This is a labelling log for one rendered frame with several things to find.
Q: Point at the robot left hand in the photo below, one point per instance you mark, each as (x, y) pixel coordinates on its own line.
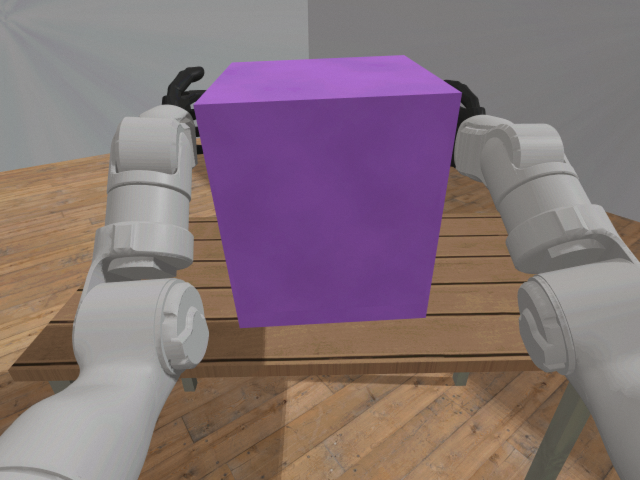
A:
(177, 97)

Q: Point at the left robot forearm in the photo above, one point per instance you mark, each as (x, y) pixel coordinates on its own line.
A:
(148, 194)

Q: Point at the right robot upper arm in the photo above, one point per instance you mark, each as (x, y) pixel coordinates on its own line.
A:
(584, 323)

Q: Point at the left robot upper arm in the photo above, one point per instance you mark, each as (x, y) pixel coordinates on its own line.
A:
(132, 339)

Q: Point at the carton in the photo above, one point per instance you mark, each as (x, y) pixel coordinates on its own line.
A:
(328, 178)

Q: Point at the robot right hand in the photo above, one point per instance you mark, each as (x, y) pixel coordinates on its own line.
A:
(471, 102)

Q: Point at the table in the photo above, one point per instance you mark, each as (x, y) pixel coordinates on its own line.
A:
(471, 325)

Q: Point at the right robot forearm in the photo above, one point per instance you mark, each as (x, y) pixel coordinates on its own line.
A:
(550, 221)

